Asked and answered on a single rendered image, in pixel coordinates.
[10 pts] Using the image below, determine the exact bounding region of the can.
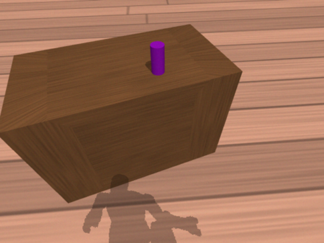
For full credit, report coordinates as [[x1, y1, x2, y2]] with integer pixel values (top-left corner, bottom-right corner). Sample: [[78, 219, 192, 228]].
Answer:
[[150, 41, 165, 75]]

